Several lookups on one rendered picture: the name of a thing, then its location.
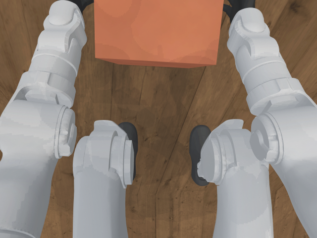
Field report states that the robot right upper arm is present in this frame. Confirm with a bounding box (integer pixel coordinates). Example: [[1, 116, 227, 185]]
[[250, 106, 317, 238]]

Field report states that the carton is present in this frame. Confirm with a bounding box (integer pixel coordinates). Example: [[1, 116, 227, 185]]
[[94, 0, 224, 68]]

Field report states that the robot left hand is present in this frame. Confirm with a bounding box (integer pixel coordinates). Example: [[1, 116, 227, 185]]
[[67, 0, 94, 15]]

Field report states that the robot right hand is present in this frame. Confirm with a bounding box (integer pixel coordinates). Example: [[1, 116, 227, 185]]
[[223, 0, 256, 23]]

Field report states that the left robot foot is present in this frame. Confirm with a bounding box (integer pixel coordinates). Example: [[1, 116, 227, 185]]
[[118, 122, 138, 180]]

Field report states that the left robot forearm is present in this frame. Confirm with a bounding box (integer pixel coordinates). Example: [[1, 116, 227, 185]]
[[0, 0, 87, 151]]

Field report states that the right robot forearm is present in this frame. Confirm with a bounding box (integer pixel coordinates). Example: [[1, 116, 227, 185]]
[[227, 7, 317, 116]]

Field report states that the right robot foot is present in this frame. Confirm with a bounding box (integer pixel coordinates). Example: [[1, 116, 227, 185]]
[[189, 125, 211, 186]]

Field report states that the robot foot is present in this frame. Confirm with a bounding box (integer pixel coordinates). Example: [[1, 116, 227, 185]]
[[118, 122, 138, 180], [189, 125, 211, 186]]

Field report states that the robot left upper arm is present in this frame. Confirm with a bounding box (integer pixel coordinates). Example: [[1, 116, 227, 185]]
[[0, 100, 77, 238]]

